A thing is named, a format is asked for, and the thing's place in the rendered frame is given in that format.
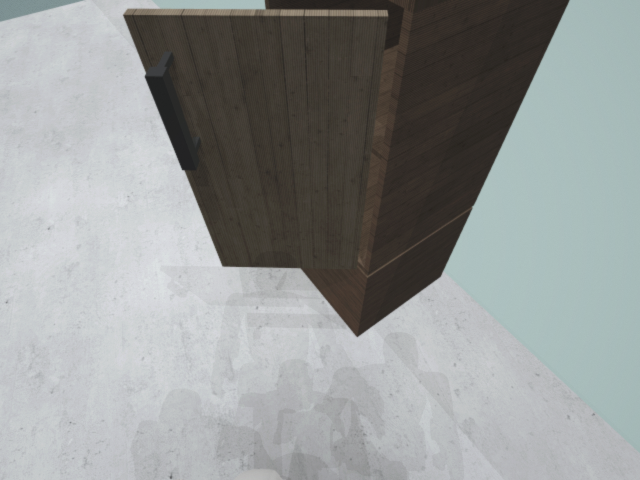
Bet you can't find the cupboard door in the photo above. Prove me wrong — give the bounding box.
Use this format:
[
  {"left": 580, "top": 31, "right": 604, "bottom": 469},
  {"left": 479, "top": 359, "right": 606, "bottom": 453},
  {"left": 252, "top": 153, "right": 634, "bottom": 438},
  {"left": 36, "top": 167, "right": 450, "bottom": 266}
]
[{"left": 123, "top": 9, "right": 388, "bottom": 269}]

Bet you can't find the handle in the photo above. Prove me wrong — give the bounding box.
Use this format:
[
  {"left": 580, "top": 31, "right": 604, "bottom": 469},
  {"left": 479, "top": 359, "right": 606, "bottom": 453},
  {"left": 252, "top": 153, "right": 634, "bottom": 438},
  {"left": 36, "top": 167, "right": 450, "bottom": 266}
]
[{"left": 145, "top": 52, "right": 201, "bottom": 170}]

